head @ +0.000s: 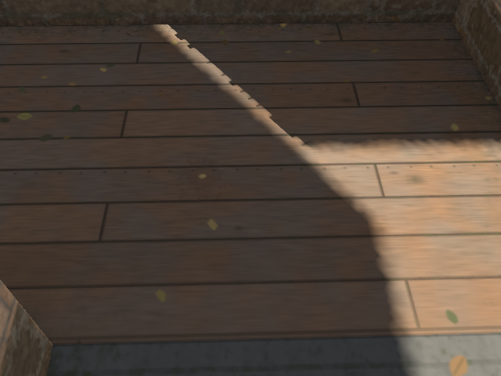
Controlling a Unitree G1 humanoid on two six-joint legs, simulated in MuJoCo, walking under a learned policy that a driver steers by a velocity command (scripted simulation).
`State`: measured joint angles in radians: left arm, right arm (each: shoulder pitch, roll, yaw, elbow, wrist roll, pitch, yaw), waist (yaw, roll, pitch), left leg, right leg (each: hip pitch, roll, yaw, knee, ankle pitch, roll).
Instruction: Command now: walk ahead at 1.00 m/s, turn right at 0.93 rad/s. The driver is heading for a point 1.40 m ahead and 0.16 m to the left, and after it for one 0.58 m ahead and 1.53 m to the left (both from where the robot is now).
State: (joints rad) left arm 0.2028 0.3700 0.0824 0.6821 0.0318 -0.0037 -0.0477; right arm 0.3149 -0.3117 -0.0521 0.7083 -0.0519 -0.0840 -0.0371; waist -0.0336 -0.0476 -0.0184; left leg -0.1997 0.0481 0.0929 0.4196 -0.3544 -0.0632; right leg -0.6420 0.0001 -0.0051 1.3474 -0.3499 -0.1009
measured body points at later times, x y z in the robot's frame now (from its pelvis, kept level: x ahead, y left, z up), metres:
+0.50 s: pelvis +0.48 -0.10 +0.03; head +0.50 -0.10 +0.47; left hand +0.50 +0.18 -0.10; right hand +0.61 -0.36 -0.07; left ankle +0.64 +0.02 -0.61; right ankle +0.34 -0.13 -0.70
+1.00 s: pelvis +0.98 -0.11 +0.04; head +1.02 -0.09 +0.49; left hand +1.24 +0.12 +0.02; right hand +0.98 -0.40 -0.07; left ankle +0.80 -0.10 -0.69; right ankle +1.23 -0.24 -0.63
